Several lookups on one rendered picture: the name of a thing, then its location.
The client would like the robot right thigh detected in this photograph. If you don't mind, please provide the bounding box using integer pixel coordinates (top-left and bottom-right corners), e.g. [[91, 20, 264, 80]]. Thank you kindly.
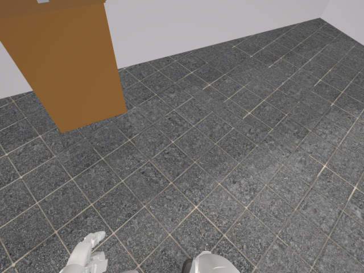
[[192, 254, 240, 273]]

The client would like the right robot foot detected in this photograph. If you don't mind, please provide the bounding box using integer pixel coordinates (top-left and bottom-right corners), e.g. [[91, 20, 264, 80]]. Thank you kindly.
[[182, 259, 193, 273]]

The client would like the drawer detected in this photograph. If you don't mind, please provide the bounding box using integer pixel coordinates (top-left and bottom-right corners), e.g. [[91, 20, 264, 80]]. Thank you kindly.
[[0, 0, 106, 19]]

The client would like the cabinet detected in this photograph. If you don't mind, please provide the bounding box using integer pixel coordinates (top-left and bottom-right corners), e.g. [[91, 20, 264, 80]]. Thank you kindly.
[[0, 3, 127, 133]]

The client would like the left robot hand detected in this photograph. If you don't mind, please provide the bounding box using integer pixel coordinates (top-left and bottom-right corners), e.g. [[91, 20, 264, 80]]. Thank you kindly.
[[67, 231, 108, 273]]

